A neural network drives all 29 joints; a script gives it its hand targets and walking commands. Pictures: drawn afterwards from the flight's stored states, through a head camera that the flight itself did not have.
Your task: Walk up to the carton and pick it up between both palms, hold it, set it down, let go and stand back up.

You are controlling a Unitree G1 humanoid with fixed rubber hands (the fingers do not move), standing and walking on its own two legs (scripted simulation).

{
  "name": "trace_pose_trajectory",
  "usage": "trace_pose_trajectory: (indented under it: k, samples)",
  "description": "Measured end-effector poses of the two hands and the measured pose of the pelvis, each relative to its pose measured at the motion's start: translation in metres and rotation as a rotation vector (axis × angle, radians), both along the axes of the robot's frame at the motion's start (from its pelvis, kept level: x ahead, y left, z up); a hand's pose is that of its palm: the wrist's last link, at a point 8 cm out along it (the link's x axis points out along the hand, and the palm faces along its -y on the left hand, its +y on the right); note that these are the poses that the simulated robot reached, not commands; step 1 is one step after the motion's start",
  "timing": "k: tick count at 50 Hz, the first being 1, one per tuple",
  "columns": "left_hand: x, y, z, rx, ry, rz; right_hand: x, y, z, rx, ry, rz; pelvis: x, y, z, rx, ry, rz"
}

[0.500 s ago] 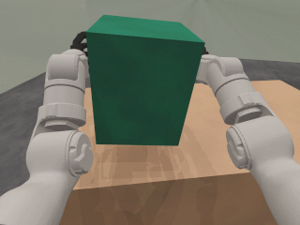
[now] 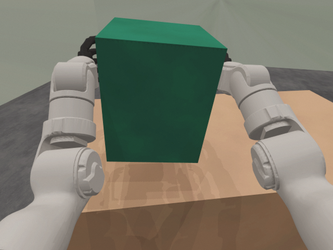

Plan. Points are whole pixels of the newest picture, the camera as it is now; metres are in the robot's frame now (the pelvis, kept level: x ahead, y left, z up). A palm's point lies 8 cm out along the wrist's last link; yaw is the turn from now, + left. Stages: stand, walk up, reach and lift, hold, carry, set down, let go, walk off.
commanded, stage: hold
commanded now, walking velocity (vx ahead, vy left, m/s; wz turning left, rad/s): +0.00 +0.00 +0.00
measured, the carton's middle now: (155, 89) +0.37 +0.01 +0.30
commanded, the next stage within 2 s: none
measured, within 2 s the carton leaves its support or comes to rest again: neither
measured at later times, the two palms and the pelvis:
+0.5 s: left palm (85, 66) +0.37 +0.15 +0.35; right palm (221, 72) +0.37 -0.14 +0.33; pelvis +0.00 +0.00 +0.00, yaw +0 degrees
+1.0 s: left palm (86, 68) +0.37 +0.15 +0.35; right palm (223, 73) +0.37 -0.14 +0.33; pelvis +0.00 +0.00 +0.00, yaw +0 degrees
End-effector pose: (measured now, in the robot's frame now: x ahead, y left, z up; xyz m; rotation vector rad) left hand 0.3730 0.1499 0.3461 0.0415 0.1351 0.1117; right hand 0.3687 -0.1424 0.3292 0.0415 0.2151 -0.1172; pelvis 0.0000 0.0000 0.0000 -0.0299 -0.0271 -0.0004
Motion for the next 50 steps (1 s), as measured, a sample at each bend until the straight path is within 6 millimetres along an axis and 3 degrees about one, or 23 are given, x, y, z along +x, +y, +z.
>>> trace_pose_trajectory:
  k: [50]
  samples:
    - [-0.0028, 0.0000, 0.0011, -0.005, 0.000, 0.005, -0.0020, -0.0001, 0.0027, 0.004, 0.004, 0.002, -0.0034, 0.0002, -0.0002, 0.001, 0.008, -0.007]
